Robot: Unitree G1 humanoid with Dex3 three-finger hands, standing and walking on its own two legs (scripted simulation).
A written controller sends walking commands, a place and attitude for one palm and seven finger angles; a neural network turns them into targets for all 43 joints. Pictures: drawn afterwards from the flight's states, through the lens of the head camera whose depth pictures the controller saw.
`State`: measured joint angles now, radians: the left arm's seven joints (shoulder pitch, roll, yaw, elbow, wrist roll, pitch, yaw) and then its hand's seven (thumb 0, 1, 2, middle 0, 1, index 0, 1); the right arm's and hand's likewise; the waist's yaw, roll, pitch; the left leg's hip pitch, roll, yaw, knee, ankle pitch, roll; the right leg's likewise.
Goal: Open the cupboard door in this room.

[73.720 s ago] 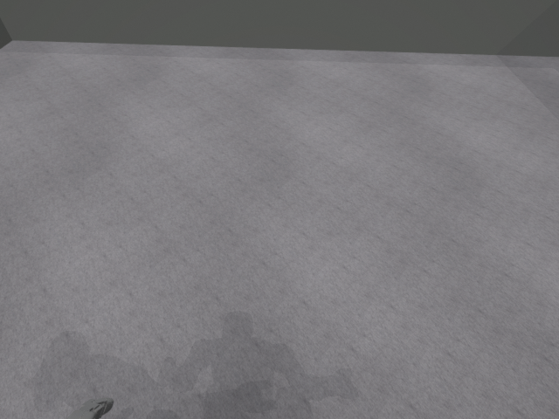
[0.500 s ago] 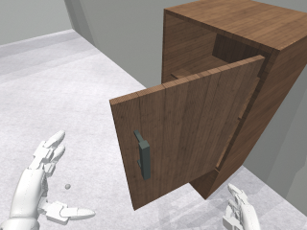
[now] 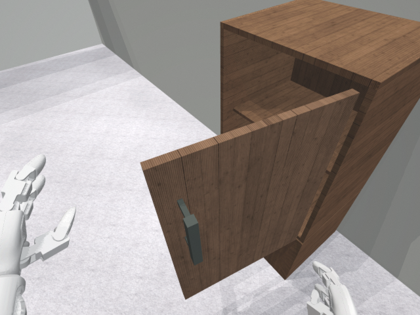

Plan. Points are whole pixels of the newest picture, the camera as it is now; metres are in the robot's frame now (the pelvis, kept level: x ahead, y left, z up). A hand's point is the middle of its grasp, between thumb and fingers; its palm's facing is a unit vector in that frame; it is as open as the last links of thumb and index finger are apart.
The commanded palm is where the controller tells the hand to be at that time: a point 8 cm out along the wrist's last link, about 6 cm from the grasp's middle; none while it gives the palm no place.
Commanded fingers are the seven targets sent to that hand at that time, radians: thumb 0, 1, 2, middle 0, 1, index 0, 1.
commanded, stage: draw the hand back to the body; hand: left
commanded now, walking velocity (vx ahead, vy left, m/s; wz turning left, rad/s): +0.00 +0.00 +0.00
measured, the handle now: (189, 233) +0.25 +0.08 +0.05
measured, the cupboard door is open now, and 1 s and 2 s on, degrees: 79 79 79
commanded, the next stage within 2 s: step back with the hand held close in 0.42 s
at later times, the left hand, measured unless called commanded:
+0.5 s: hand (58, 233) +0.18 +0.24 +0.16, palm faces +0.44 -0.80 -0.41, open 7.5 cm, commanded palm +0.13 +0.28 +0.17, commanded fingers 0.00 0.90 0.90 -0.20 -0.30 -0.20 -0.30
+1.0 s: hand (25, 256) +0.14 +0.27 +0.16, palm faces +0.34 -0.78 -0.53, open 7.4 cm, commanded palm +0.08 +0.31 +0.18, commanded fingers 0.00 0.90 0.90 -0.20 -0.30 -0.20 -0.30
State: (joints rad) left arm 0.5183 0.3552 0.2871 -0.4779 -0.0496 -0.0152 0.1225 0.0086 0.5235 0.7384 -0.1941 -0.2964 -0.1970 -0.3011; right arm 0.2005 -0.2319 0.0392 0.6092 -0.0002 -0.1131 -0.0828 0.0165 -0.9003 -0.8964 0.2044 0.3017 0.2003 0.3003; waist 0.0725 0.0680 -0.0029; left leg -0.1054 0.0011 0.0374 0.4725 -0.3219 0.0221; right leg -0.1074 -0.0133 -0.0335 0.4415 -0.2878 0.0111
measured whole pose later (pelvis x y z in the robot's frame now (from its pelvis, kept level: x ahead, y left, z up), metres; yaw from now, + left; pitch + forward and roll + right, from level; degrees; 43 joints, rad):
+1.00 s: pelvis -0.07 +0.01 +0.00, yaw -2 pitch -1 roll +0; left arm 0.56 0.45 0.42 -0.51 -0.03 -0.14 0.13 0.02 0.88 0.90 -0.21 -0.30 -0.22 -0.30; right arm 0.18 -0.22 -0.01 0.55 0.01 -0.01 -0.10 0.02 -0.90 -0.90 0.20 0.30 0.20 0.30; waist 0.01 -0.01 0.04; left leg -0.26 -0.01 0.09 0.50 -0.23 0.05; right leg -0.29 -0.03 0.02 0.50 -0.19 0.03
